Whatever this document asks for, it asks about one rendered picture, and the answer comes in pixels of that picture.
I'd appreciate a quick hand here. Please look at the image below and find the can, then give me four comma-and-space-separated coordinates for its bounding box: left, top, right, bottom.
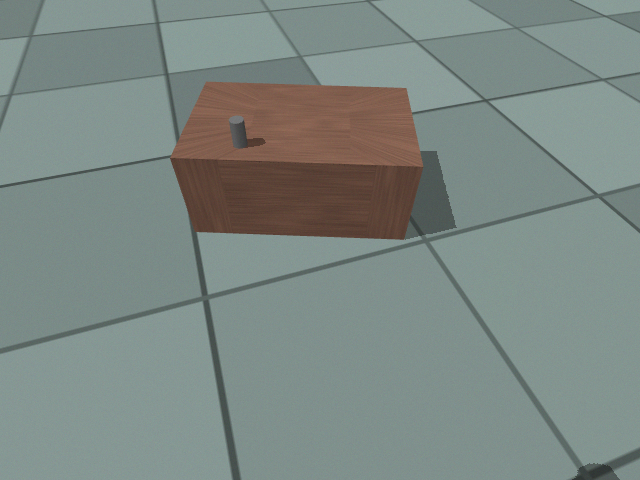
229, 116, 247, 149

